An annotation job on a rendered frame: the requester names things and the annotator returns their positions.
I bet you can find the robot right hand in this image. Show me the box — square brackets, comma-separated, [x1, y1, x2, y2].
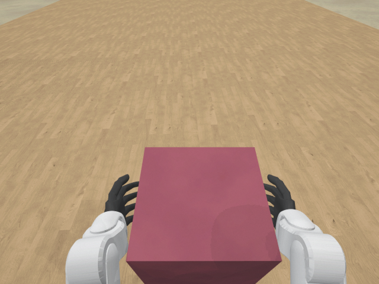
[264, 175, 296, 228]

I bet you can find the carton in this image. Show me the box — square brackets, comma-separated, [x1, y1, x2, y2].
[126, 147, 282, 284]

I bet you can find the robot right forearm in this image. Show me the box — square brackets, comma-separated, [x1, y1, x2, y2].
[275, 209, 346, 284]

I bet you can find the robot left hand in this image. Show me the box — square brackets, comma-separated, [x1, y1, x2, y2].
[104, 174, 139, 226]

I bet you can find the robot left forearm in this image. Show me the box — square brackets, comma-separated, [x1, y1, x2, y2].
[65, 211, 129, 284]

